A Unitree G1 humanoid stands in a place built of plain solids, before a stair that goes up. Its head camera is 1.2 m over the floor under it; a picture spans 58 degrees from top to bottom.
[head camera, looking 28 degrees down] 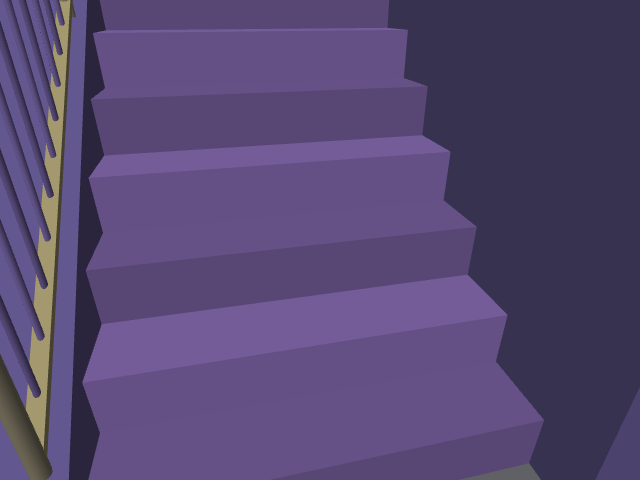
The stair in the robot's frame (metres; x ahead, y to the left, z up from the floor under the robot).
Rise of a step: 0.19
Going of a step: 0.23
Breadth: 1.20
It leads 13 degrees to the left of straight ahead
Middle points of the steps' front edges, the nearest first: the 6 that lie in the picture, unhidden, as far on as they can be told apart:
0.70 -0.04 0.19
0.93 0.01 0.38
1.15 0.06 0.56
1.38 0.12 0.75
1.61 0.17 0.94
1.84 0.22 1.13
